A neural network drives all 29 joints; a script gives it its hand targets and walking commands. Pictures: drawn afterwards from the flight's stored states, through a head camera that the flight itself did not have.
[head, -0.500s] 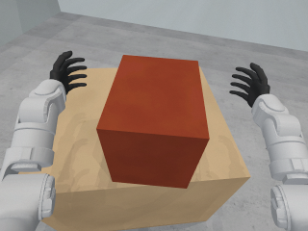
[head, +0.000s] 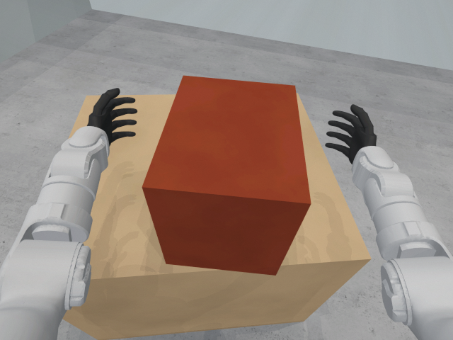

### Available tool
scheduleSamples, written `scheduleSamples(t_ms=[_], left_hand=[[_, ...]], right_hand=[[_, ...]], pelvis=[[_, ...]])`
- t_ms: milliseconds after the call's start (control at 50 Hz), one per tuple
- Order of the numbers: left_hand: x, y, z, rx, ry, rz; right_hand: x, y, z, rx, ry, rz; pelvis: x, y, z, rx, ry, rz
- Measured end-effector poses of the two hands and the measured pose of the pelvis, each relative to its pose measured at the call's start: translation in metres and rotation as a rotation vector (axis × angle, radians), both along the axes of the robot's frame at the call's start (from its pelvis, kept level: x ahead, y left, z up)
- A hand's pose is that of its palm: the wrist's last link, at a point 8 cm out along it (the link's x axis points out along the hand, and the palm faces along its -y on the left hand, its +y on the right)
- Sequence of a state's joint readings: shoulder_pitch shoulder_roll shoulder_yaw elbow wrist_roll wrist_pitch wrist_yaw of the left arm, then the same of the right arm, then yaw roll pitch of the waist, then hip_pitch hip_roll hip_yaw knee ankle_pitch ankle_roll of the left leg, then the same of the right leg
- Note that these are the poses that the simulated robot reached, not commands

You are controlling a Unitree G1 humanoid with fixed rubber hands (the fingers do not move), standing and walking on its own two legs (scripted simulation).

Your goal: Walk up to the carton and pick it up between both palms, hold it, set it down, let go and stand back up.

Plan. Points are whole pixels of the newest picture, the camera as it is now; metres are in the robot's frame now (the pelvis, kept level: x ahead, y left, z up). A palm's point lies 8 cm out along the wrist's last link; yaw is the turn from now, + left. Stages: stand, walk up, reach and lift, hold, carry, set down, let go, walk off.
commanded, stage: reach and lift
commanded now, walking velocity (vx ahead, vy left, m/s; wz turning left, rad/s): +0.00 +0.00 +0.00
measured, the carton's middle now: (229, 175) +0.44 -0.05 +0.00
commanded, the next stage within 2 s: none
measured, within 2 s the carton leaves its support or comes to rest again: neither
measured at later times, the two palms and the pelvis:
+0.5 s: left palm (123, 168) +0.43 +0.16 +0.06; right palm (337, 178) +0.38 -0.26 +0.04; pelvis -0.01 -0.01 -0.02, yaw +1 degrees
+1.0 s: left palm (138, 170) +0.43 +0.14 +0.05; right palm (324, 178) +0.38 -0.24 +0.04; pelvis -0.03 -0.02 -0.03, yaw +1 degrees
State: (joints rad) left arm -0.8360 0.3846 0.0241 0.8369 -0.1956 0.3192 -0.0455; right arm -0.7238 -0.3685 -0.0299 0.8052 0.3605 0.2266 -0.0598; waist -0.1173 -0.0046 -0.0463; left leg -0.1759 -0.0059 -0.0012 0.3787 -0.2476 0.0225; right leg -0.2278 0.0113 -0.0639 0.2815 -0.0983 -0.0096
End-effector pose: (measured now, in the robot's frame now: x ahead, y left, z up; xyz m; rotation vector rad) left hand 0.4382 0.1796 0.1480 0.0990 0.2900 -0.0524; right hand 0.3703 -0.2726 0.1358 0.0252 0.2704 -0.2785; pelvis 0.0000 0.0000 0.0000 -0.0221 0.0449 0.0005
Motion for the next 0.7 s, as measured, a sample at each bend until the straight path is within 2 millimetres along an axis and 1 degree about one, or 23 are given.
scheduleSamples(t_ms=[60,120,200,320,380,480,580,700], left_hand=[[-0.007,0.003,-0.023,0.001,0.018,0.015],[-0.010,0.005,-0.038,0.003,0.024,0.030],[-0.008,0.003,-0.046,0.009,0.006,0.036],[-0.002,-0.005,-0.055,0.016,-0.014,0.021],[-0.002,-0.009,-0.066,0.023,-0.015,0.017],[-0.004,-0.015,-0.088,0.032,-0.016,0.022],[-0.005,-0.024,-0.103,0.032,-0.030,0.021],[-0.005,-0.033,-0.107,0.019,-0.041,0.018]], right_hand=[[-0.003,0.004,-0.021,-0.002,0.003,0.000],[-0.003,0.007,-0.036,-0.003,0.005,-0.002],[0.003,0.010,-0.047,-0.003,-0.003,-0.002],[0.009,0.012,-0.060,-0.015,-0.003,0.000],[0.009,0.012,-0.070,-0.022,0.005,-0.002],[0.007,0.009,-0.090,-0.023,0.008,-0.003],[0.009,0.006,-0.099,-0.021,-0.020,0.003],[0.010,0.004,-0.098,-0.026,-0.039,0.000]], pelvis=[[-0.001,0.001,-0.001,0.001,0.017,-0.003],[-0.002,0.001,-0.003,0.001,0.044,-0.002],[-0.003,0.001,-0.005,-0.001,0.083,0.004],[-0.003,-0.001,-0.010,-0.003,0.120,0.013],[-0.004,-0.004,-0.013,-0.002,0.138,0.015],[-0.007,-0.008,-0.020,-0.002,0.191,0.015],[-0.011,-0.012,-0.026,0.000,0.245,0.013],[-0.018,-0.016,-0.031,0.012,0.273,0.010]])
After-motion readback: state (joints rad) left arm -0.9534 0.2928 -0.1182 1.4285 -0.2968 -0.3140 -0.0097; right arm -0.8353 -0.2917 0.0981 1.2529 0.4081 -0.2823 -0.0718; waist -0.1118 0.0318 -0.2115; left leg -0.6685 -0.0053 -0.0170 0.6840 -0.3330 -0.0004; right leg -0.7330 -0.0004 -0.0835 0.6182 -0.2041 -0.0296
